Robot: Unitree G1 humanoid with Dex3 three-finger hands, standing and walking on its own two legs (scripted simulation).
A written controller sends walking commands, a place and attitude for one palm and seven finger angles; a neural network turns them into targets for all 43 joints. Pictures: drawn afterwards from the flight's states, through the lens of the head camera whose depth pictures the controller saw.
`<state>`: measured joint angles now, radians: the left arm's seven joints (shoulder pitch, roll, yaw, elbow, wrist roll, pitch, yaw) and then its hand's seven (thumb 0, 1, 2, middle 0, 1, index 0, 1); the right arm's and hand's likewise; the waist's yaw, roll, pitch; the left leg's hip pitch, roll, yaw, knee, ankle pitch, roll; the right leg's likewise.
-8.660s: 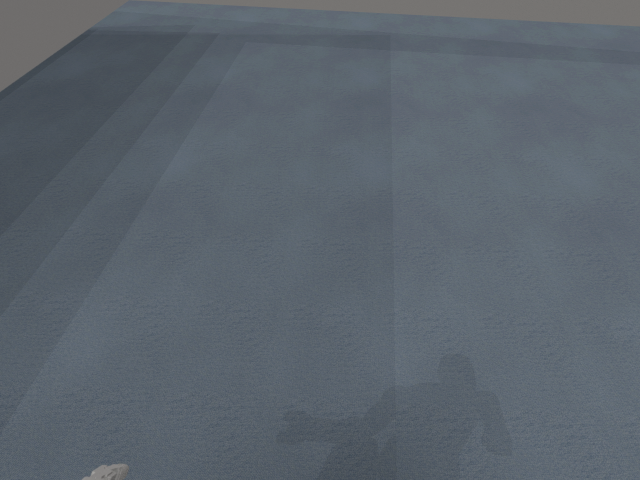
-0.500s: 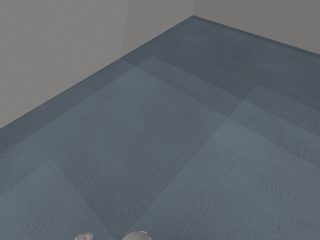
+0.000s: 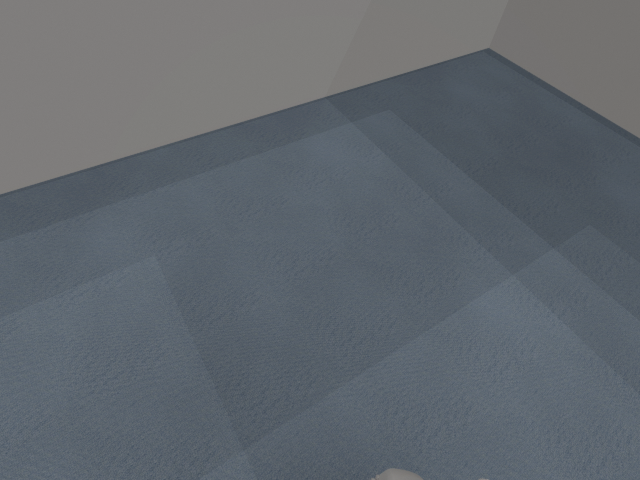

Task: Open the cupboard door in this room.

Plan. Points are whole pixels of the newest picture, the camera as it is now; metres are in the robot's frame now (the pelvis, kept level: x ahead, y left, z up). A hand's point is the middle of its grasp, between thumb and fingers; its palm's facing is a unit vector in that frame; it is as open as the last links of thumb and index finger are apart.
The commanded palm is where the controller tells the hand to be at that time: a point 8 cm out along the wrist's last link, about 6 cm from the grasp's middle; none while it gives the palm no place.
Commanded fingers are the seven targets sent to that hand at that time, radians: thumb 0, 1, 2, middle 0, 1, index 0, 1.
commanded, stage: turn or walk to find it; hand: left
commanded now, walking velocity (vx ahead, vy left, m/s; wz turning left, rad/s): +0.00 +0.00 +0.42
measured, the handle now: out of the picture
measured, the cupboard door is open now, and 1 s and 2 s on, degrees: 0 0 0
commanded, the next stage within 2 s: none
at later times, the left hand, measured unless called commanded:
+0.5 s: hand out of the picture +0.02 +0.15 -0.15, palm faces +0.23 -0.94 -0.26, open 7.3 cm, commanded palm none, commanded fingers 0.00 0.90 0.90 -0.20 -0.30 -0.20 -0.30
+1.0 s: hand out of the picture -0.08 +0.22 -0.17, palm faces +0.46 -0.85 -0.24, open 7.3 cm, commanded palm none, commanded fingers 0.00 0.90 0.90 -0.20 -0.30 -0.20 -0.30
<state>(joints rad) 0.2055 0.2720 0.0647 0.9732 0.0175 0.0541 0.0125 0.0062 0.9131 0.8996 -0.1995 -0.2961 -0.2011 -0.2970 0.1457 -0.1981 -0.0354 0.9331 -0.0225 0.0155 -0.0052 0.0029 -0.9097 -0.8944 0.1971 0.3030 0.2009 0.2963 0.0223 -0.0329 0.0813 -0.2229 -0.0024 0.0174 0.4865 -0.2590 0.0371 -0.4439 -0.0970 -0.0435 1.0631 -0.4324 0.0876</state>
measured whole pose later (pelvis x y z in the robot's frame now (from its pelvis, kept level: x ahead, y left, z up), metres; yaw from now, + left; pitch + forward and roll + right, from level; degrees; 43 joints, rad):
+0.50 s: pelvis -0.01 -0.05 +0.00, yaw +14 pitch -1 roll +2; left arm 0.21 0.15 0.02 0.92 0.03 0.01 0.02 0.00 0.91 0.90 -0.20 -0.30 -0.21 -0.30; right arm 0.24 -0.26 -0.09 0.99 -0.03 0.08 0.02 0.01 -0.91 -0.89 0.19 0.30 0.20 0.30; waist -0.02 0.04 0.07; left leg -0.46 0.02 -0.02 1.12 -0.38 -0.06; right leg -0.20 -0.09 -0.18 0.50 -0.27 -0.03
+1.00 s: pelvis -0.05 -0.01 +0.00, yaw +25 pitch -1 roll -1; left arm 0.19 0.25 0.06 0.96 0.02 0.05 0.01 0.01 0.91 0.90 -0.20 -0.30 -0.20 -0.30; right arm 0.17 -0.19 -0.04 0.95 -0.02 0.02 -0.01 0.00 -0.91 -0.89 0.20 0.30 0.20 0.30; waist 0.02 -0.02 0.06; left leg -0.20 -0.02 0.00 0.44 -0.23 0.04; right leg -0.43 -0.09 -0.03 1.01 -0.42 0.09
